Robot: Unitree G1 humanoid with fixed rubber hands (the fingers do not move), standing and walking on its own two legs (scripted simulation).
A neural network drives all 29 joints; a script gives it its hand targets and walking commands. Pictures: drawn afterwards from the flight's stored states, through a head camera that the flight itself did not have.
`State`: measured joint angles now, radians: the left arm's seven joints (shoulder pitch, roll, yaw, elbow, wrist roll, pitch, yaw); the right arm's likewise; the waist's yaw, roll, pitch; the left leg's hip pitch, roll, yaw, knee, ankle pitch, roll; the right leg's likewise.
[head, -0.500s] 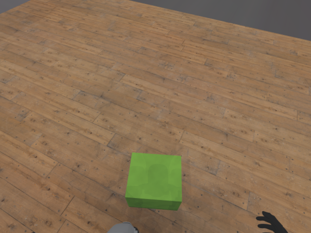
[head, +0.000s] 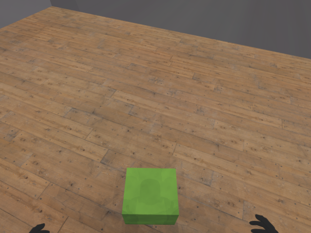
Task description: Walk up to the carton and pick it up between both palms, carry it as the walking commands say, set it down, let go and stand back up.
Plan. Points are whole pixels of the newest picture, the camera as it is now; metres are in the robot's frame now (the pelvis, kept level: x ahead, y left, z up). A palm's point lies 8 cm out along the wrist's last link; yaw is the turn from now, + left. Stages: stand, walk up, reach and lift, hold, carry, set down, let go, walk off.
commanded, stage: walk up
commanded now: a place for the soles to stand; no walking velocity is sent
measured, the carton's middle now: (150, 196) +0.44 +0.00 -0.67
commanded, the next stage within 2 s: reach and lift in 1.30 s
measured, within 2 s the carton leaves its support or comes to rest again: neither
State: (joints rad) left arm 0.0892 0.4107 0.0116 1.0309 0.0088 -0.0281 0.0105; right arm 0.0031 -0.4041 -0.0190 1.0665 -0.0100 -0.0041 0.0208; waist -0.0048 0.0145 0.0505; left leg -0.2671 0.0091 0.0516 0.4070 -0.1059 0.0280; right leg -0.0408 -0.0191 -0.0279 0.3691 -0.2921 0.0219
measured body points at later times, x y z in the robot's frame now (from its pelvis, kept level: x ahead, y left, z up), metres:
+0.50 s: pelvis -0.01 +0.03 -0.02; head +0.03 +0.02 +0.43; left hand +0.05 +0.38 -0.12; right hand +0.13 -0.31 -0.12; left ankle +0.07 +0.10 -0.74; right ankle -0.06 -0.12 -0.73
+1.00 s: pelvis +0.00 +0.04 -0.01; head +0.01 +0.03 +0.44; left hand +0.15 +0.36 -0.10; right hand +0.12 -0.29 -0.11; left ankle +0.04 +0.15 -0.74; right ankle -0.04 -0.10 -0.74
